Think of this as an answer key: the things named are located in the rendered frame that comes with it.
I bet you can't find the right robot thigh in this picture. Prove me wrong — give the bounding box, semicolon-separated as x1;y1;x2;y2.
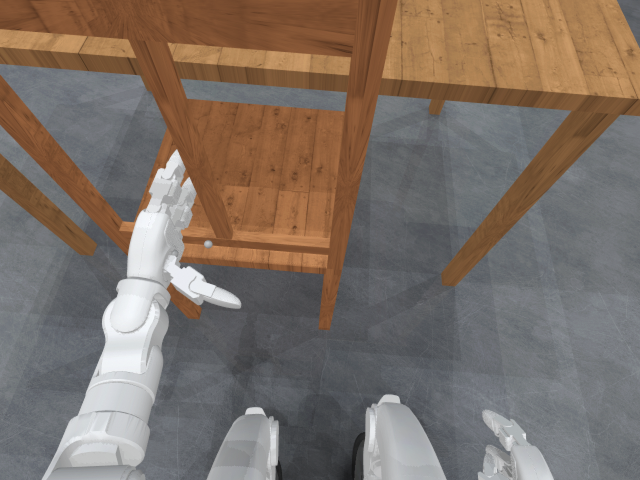
365;402;447;480

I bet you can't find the robot left hand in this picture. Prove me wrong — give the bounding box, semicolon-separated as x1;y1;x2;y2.
127;150;241;309

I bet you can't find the robot right hand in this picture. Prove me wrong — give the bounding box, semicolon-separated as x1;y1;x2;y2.
478;410;554;480

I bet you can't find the left robot forearm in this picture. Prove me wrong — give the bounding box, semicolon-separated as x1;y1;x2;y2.
42;277;171;480

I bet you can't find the chair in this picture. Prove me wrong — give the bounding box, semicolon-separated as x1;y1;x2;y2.
0;0;398;330

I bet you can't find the right robot shin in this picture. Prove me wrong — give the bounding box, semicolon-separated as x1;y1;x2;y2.
363;394;400;480

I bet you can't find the table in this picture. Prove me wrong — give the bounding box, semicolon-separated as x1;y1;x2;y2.
0;0;640;286

